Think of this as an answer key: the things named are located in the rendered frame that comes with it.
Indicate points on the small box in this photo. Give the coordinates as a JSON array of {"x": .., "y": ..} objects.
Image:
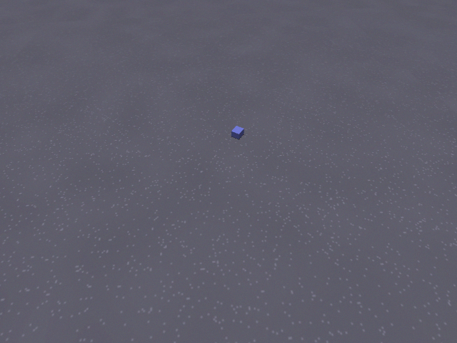
[{"x": 237, "y": 132}]

